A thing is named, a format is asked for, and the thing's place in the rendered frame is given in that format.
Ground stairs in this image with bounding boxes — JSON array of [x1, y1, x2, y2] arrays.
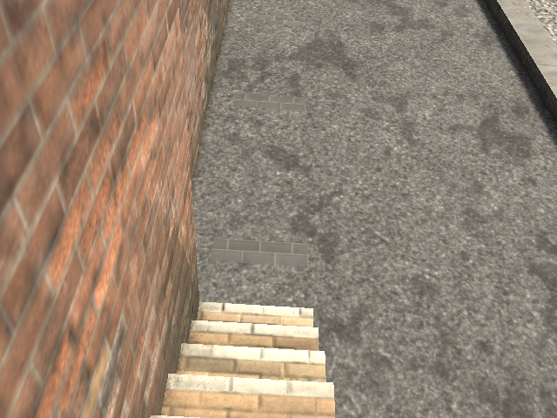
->
[[150, 301, 335, 418]]

